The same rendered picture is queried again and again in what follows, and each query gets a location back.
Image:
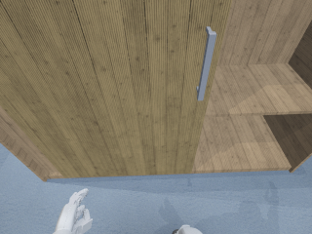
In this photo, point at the handle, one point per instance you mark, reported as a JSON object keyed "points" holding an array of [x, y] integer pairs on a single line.
{"points": [[208, 55]]}

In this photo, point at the left robot hand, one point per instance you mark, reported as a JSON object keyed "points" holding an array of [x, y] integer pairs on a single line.
{"points": [[68, 217]]}

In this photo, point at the wardrobe door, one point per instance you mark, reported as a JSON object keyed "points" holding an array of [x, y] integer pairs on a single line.
{"points": [[17, 134], [109, 87]]}

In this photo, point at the right robot shin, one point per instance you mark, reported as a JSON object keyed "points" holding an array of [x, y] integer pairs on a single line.
{"points": [[183, 226]]}

